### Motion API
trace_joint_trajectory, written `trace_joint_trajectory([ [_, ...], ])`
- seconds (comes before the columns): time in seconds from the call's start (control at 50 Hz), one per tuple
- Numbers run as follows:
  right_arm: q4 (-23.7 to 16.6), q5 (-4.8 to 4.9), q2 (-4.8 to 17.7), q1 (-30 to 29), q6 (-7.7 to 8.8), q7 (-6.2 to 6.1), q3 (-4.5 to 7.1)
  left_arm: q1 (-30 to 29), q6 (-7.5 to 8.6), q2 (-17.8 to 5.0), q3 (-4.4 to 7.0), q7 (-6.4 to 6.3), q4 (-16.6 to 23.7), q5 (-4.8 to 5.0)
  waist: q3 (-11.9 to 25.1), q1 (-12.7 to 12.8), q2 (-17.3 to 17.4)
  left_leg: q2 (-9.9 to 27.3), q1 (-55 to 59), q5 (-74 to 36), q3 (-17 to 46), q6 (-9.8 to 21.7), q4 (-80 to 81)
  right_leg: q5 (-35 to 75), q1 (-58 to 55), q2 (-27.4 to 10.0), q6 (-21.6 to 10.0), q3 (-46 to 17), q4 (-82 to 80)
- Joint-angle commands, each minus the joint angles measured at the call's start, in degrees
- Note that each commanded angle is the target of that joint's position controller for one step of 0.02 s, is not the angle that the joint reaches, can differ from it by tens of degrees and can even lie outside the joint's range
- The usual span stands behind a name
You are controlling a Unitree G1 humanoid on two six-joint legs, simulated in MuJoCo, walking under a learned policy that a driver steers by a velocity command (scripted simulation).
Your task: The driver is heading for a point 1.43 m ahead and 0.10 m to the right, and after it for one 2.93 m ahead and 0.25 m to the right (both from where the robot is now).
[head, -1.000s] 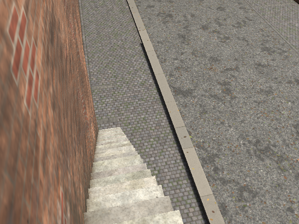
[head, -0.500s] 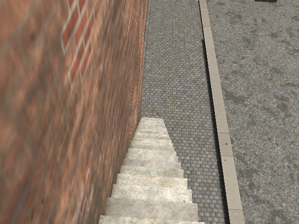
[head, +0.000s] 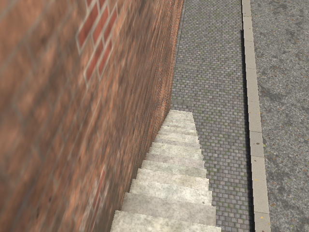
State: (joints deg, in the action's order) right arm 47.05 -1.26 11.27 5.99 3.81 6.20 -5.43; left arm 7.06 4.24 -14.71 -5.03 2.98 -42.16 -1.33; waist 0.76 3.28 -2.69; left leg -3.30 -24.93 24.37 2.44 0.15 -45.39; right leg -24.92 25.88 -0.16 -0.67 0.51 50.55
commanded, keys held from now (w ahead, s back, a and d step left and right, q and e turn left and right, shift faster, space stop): no key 1.00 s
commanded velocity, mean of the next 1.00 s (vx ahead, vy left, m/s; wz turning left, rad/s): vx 0.00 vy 0.00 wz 0.01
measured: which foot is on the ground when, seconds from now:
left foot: down 0.00-1.00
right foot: down 0.00-1.00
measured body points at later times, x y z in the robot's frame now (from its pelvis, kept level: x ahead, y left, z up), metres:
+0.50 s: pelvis -0.03 -0.02 +0.04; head -0.02 -0.03 +0.49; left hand +0.11 +0.18 -0.09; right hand +0.05 -0.26 -0.11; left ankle -0.01 +0.12 -0.70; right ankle -0.03 -0.10 -0.70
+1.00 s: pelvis -0.04 -0.03 +0.04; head -0.05 -0.03 +0.49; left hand +0.11 +0.17 -0.09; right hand -0.06 -0.25 -0.12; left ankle -0.01 +0.12 -0.70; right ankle -0.03 -0.10 -0.70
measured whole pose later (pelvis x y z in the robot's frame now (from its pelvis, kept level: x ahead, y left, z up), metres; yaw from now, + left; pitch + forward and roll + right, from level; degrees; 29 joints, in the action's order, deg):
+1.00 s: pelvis -0.04 -0.03 +0.04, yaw -3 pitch -1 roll +0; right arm 62.9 1.6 9.2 17.3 -1.6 -1.8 -1.1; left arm 6.7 -1.0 -10.0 -1.4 1.4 -53.5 -2.6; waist 0.8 -2.8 -0.3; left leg 2.9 -10.2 9.0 1.1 -3.3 -20.3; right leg -9.7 9.6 4.7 -4.2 0.0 20.5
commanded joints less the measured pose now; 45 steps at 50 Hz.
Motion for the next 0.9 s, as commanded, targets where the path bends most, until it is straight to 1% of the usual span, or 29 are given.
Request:
trace_joint_trajectory([
  [0.02, -3.6, -0.72, 6.6, -5.0, 1.68, -0.53, 2.02, 2.6, -0.52, -5.9, 1.72, 0.37, 1.6, -0.07, 6.4, 1.0, 1.6, 6.0, -3.9, -20.6, 4.3, -0.2, 13.3, 29.9, -18.2, -2.9, 2.5, -4.8, -9.5],
  [0.08, -3.1, -0.91, 7.2, -4.2, 0.91, -0.49, 2.57, 2.1, -0.76, -6.4, 2.54, 0.7, 1.0, -0.22, 6.6, 0.0, 3.1, 6.4, -1.6, -19.5, 3.1, -1.0, 15.1, 29.2, -19.2, -2.3, 1.8, -3.8, -12.9],
  [0.14, -3.1, -0.95, 7.8, -3.9, -0.03, -0.75, 3.16, 0.5, -0.56, -6.2, 2.71, 0.85, 1.0, -0.07, 6.4, -1.4, 2.9, 6.7, 0.0, -15.5, 2.8, -1.5, 16.2, 27.5, -18.5, -2.0, 1.4, -3.4, -15.8],
  [0.16, -3.2, -1.03, 8.2, -3.4, -0.19, -0.79, 3.34, -1.0, -0.55, -6.8, 2.84, 0.84, 1.1, 0.04, 5.6, -2.2, 2.2, 6.7, 1.2, -13.0, 2.6, -1.7, 17.1, 23.7, -16.2, -2.0, 1.0, -3.9, -17.4],
  [0.18, -3.3, -1.25, 8.3, -3.9, -0.24, -0.87, 3.46, -2.1, -0.09, -6.6, 2.69, 0.78, 1.9, -0.47, 5.1, -2.7, 3.7, 6.6, 2.4, -11.7, 2.7, -1.7, 16.8, 19.1, -13.7, -2.0, 0.4, -5.1, -18.3],
  [0.2, -2.7, -1.6, 8.8, -2.7, -0.29, -0.77, 3.76, -1.8, -0.13, -8.1, 3.21, 0.31, 1.1, -0.27, 4.1, -3.0, 3.5, 6.5, 2.9, -9.4, 2.6, -1.4, 17.2, 14.0, -11.9, -1.5, -0.2, -5.4, -20.0],
  [0.26, -2.6, -1.77, 8.6, -2.2, -0.06, -0.52, 3.77, -2.6, 0.01, -7.8, 2.94, -0.18, 1.1, -0.1, 3.6, -3.3, 3.5, 6.6, 3.7, -9.2, 2.6, -1.4, 18.2, 11.9, -11.2, -1.4, -0.7, -5.8, -21.7],
  [0.28, 1.7, 5.47, 3.2, -1.2, -4.07, -6.39, 4.43, 3.3, -2.06, 2.8, 1.28, -0.49, -1.1, -1.57, 9.2, -1.9, 6.7, 8.3, 13.3, -29.1, 0.9, -2.3, 16.6, 38.3, -18.4, -6.8, -1.3, -8.5, -22.3],
  [0.3, 1.1, 5.63, 5.1, -2.2, -6.51, -8.1, 4.23, 3.2, -3.06, 0.7, 1.91, -0.65, -1.3, -1.13, 9.2, -3.2, 5.0, 7.8, 13.6, -27.7, 1.5, -2.5, 17.2, 42.3, -20.2, -5.9, -0.5, -8.2, -22.2],
  [0.32, 1.4, 5.23, 5.3, -2.8, -7.73, -8.65, 4.37, 2.5, -3.49, -0.5, 2.53, -0.76, -1.4, -0.83, 7.9, -3.5, 2.8, 8.1, 14.0, -26.6, 1.8, -2.4, 18.2, 42.9, -20.7, -5.8, -0.3, -8.3, -23.8],
  [0.36, 2.7, 4.68, 5.5, -3.1, -8.88, -8.56, 4.48, 1.8, -4.07, -1.2, 2.85, -0.95, -1.5, -0.93, 5.7, -4.3, 1.0, 8.1, 15.0, -23.0, 2.0, -2.2, 19.9, 39.7, -20.2, -5.5, -0.6, -8.1, -26.5],
  [0.38, 2.1, -2.37, 10.4, -1.9, -5.82, -3.27, 5.12, -3.6, -3.27, -12.7, 5.23, 1.44, 0.8, 2.28, -6.5, -4.5, -1.3, 5.9, 6.4, -17.1, 0.7, -1.6, 19.6, 14.9, -11.7, -0.3, 0.1, -5.3, -27.9],
  [0.4, 4.5, 4.09, 5.5, -3.2, -7.48, -6.14, 5.13, 0.6, -3.72, 0.0, 2.76, -0.17, -1.3, -1.39, 4.7, -3.9, 2.2, 8.3, 16.2, -21.6, 1.5, -1.9, 21.6, 29.4, -16.6, -5.7, -1.0, -8.6, -29.4],
  [0.42, 4.9, 4.87, 4.5, -1.3, -8.02, -7.32, 4.48, 2.4, -3.88, 0.2, 2.51, -0.73, -2.0, -1.25, 4.8, -4.7, 2.2, 8.4, 17.0, -20.9, 1.5, -2.3, 22.0, 29.3, -17.6, -5.4, -1.3, -8.2, -29.5],
  [0.44, 6.4, 4.41, 5.5, 1.2, -8.43, -7.86, 4.81, 2.8, -3.77, -0.9, 3.15, -0.84, -2.6, -1.45, 2.0, -5.2, 1.9, 8.6, 16.0, -18.9, 1.6, -2.3, 22.6, 25.9, -16.4, -5.1, -1.3, -8.3, -30.3],
  [0.46, 6.8, 4.06, 5.3, 0.4, -8.47, -8.03, 4.77, 2.1, -3.66, -1.0, 3.28, -0.88, -2.7, -1.49, 1.5, -5.3, 1.5, 8.9, 15.6, -18.6, 1.8, -2.1, 23.0, 24.8, -16.5, -5.0, -1.5, -8.5, -30.9],
  [0.5, 7.7, 4.2, 5.4, 1.6, -7.49, -8.4, 5.14, 1.3, -3.75, -1.4, 4.0, -1.53, -2.2, -1.16, 1.2, -5.1, 2.1, 9.2, 15.5, -19.1, 1.8, -2.3, 24.2, 22.5, -16.2, -5.3, -1.1, -8.8, -32.3],
  [0.52, 8.2, 4.17, 5.1, 2.1, -7.25, -8.46, 5.18, 1.3, -3.81, -1.1, 4.08, -1.69, -2.4, -1.18, 0.8, -5.1, 2.0, 9.3, 15.5, -19.1, 1.8, -2.4, 24.5, 20.9, -16.0, -5.1, -1.2, -8.8, -32.9],
  [0.54, 8.6, 4.03, 5.4, 3.1, -7.31, -8.58, 5.29, 1.3, -4.1, -0.4, 4.03, -1.43, -2.7, -1.47, 0.8, -4.8, 1.7, 9.1, 14.6, -17.1, 1.9, -2.2, 25.2, 15.1, -16.3, -3.8, -1.3, -7.9, -33.1],
  [0.58, 8.8, 3.91, 5.0, 3.3, -7.12, -8.54, 5.43, 0.6, -4.3, 0.2, 4.09, -1.13, -2.6, -1.57, -0.7, -4.5, 2.0, 9.0, 13.2, -15.6, 1.3, -2.2, 25.8, 10.9, -15.1, -3.7, -1.3, -8.3, -34.2],
  [0.6, 9.2, 4.38, 5.2, 3.7, -6.82, -8.31, 5.65, -1.2, -4.2, -0.1, 4.36, -1.65, -2.8, -1.7, -0.7, -4.6, 0.5, 9.2, 11.9, -12.6, 1.5, -1.9, 26.3, 9.6, -16.3, -4.1, -1.0, -9.1, -35.3],
  [0.62, 9.5, 4.3, 5.2, 4.4, -6.61, -8.29, 5.75, -1.3, -4.22, -0.2, 4.42, -1.89, -2.8, -1.72, -1.2, -4.5, 0.3, 9.0, 12.1, -12.7, 1.2, -2.0, 26.2, 8.7, -15.7, -4.4, -0.9, -9.6, -36.1],
  [0.64, 10.2, 3.8, 5.2, 5.9, -6.61, -8.18, 5.94, -1.2, -4.37, -0.2, 4.36, -1.94, -3.3, -1.94, -1.6, -4.8, 0.6, 8.8, 12.9, -12.5, 0.9, -2.0, 25.9, 7.0, -14.6, -4.3, -1.2, -9.5, -36.3],
  [0.72, 11.1, 3.48, 4.1, 7.8, -6.29, -8.11, 5.91, -2.7, -4.31, 0.3, 4.26, -1.5, -4.2, -1.55, -1.6, -5.3, 0.9, 8.5, 12.6, -12.7, 0.4, -2.1, 25.2, 6.4, -13.5, -4.2, -1.1, -9.4, -36.7],
  [0.74, 12.0, 2.9, 3.3, 9.2, -6.45, -7.94, 5.58, -2.3, -4.36, 0.4, 4.29, -1.34, -4.6, -1.92, -1.9, -5.3, 1.4, 8.8, 13.0, -11.4, 0.0, -1.9, 25.8, 5.4, -12.9, -5.0, -0.7, -10.0, -38.4],
  [0.76, 12.6, 2.76, 3.2, 10.2, -6.48, -7.91, 5.61, -2.6, -4.39, 0.1, 4.43, -1.3, -4.9, -1.96, -2.5, -5.7, 1.0, 8.7, 13.1, -11.8, -0.1, -1.9, 25.3, 5.5, -12.5, -4.8, -0.7, -9.8, -38.5],
  [0.86, 13.5, 2.98, 3.4, 11.2, -5.8, -8.18, 5.51, -3.0, -4.58, 0.3, 4.6, -1.27, -6.0, -1.84, -2.5, -5.6, 2.4, 9.6, 10.6, -11.5, 0.5, -1.5, 27.5, 8.7, -15.4, -4.0, -1.0, -8.4, -36.9],
  [0.88, 13.5, 2.49, 3.1, 11.3, -5.48, -7.94, 5.22, -3.2, -4.53, -0.7, 4.71, -1.66, -6.9, -1.2, -3.1, -5.7, 2.0, 9.7, 11.2, -12.5, 0.9, -1.9, 27.8, 8.8, -14.1, -4.4, -0.7, -8.8, -37.0],
  [0.9, 13.7, 2.53, 3.0, 11.7, -5.28, -7.92, 5.18, -3.1, -4.53, -0.6, 4.67, -1.83, -7.2, -1.2, -2.8, -5.7, 2.4, 9.8, 11.5, -12.7, 1.0, -1.9, 28.0, 9.2, -14.4, -4.4, -0.7, -8.8, -36.8],
])
Next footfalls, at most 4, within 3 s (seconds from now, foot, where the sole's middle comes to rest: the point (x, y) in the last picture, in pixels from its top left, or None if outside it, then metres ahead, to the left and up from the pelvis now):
2.08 right None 0.18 -0.15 -0.96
2.48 left None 0.44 0.10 -1.17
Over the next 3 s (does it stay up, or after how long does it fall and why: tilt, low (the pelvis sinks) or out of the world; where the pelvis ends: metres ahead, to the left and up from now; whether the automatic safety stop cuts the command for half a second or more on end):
stays up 0.60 0.02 -0.57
